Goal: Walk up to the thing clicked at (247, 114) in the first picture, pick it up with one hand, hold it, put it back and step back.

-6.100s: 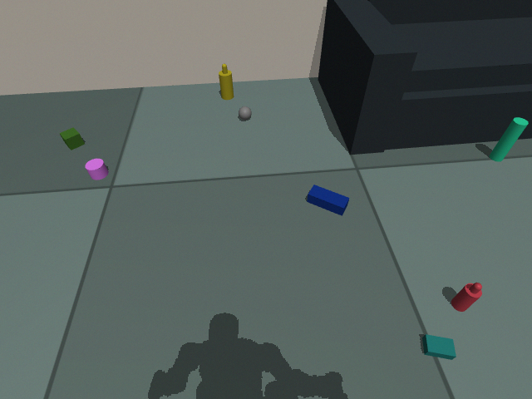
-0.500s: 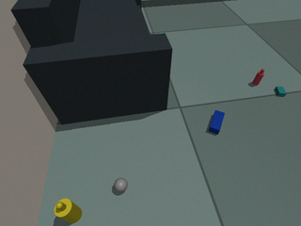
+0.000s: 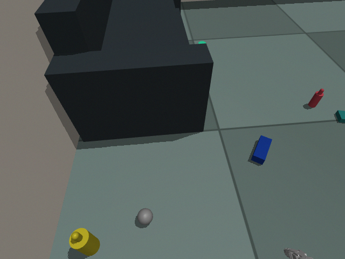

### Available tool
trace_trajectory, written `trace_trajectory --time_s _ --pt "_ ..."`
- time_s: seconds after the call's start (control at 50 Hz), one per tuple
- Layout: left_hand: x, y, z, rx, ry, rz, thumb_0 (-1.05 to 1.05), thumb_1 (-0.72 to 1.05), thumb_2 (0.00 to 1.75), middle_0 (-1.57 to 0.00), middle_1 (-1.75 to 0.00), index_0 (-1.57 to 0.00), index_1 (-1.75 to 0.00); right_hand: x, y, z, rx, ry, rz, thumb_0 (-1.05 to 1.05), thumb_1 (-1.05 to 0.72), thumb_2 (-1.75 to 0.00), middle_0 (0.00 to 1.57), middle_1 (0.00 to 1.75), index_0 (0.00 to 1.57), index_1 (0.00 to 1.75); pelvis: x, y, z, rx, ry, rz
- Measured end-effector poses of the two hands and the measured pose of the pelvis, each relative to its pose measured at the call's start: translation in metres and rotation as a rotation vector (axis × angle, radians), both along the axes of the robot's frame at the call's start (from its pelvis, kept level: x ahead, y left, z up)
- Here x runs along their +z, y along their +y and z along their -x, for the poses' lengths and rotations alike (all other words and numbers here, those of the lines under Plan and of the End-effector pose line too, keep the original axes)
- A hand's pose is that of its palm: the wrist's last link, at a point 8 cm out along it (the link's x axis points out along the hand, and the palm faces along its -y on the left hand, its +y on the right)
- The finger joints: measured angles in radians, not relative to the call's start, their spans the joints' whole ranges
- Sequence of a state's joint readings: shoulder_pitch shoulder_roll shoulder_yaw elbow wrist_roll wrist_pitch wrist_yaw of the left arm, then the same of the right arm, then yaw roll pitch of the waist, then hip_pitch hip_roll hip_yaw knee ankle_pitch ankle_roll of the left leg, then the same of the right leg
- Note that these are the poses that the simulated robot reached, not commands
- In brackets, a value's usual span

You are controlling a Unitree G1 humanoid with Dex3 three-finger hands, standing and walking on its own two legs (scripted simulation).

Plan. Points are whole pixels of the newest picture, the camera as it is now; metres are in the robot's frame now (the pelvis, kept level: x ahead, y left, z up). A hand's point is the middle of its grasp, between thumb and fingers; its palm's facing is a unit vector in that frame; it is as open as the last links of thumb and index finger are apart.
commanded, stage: walk up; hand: left
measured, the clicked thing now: (145, 216) +0.44 +0.19 -0.73
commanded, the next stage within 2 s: none
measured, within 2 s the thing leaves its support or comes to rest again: neither
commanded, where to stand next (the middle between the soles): +0.08 +0.00 m, yaw +1 degrees
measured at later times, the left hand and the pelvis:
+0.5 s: hand out of the picture +0.09 +0.26 -0.15, palm faces -0.01 -0.94 -0.34, open 7.4 cm; pelvis +0.00 +0.00 +0.01, yaw +0 degrees
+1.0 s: hand out of the picture +0.08 +0.28 -0.15, palm faces +0.03 -0.91 -0.40, open 7.4 cm; pelvis -0.02 +0.00 +0.00, yaw +2 degrees
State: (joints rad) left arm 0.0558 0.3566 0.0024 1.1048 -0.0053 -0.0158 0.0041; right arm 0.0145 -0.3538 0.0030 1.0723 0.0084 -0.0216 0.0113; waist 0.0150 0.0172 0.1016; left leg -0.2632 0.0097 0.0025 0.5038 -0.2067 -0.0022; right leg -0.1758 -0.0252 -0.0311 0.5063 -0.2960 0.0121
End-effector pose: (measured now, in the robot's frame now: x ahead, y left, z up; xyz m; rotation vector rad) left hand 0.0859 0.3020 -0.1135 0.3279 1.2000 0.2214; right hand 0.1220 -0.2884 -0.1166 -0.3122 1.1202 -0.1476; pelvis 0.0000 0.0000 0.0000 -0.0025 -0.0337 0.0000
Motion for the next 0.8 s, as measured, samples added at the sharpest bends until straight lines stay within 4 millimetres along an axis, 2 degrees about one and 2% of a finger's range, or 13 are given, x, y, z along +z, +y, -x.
trace_trajectory --time_s 0.08,0.16,0.44,0.54,0.66,0.8 --pt "0.004 0.000 0.002 0.009 0.006 -0.002 0.01 0.91 0.90 -0.21 -0.30 -0.20 -0.30 0.005 -0.003 -0.006 -0.002 -0.004 0.003 0.00 -0.91 -0.90 0.20 0.30 0.20 0.30 0.004 -0.001 0.000 0.002 -0.005 0.002" --pt "0.006 0.000 0.003 0.011 0.010 0.001 0.01 0.91 0.90 -0.21 -0.30 -0.20 -0.30 0.008 -0.005 -0.003 -0.005 0.010 0.008 0.00 -0.91 -0.90 0.20 0.30 0.20 0.30 0.007 -0.001 0.001 0.002 -0.007 0.003" --pt "0.004 0.004 0.004 0.010 0.028 0.021 0.01 0.91 0.90 -0.21 -0.30 -0.20 -0.30 0.007 -0.004 0.039 -0.045 0.107 0.020 0.00 -0.91 -0.90 0.20 0.30 0.20 0.30 0.010 0.004 0.001 0.003 -0.002 0.004" --pt "0.003 0.004 0.006 0.011 0.038 0.024 0.01 0.91 0.90 -0.21 -0.30 -0.20 -0.30 0.005 -0.001 0.048 -0.054 0.131 0.015 0.00 -0.91 -0.90 0.20 0.30 0.20 0.30 0.011 0.005 -0.001 0.006 0.003 0.005" --pt "0.003 0.003 0.007 0.017 0.041 0.026 0.01 0.91 0.90 -0.21 -0.30 -0.20 -0.30 0.004 0.001 0.047 -0.054 0.134 0.009 0.00 -0.91 -0.90 0.20 0.30 0.20 0.30 0.011 0.005 -0.003 0.012 0.007 0.006" --pt "0.003 0.001 0.005 0.027 0.037 0.027 0.01 0.91 0.90 -0.21 -0.30 -0.20 -0.30 0.005 0.002 0.036 -0.039 0.121 0.008 0.00 -0.91 -0.90 0.20 0.30 0.20 0.30 0.011 0.004 -0.007 0.020 0.012 0.006"
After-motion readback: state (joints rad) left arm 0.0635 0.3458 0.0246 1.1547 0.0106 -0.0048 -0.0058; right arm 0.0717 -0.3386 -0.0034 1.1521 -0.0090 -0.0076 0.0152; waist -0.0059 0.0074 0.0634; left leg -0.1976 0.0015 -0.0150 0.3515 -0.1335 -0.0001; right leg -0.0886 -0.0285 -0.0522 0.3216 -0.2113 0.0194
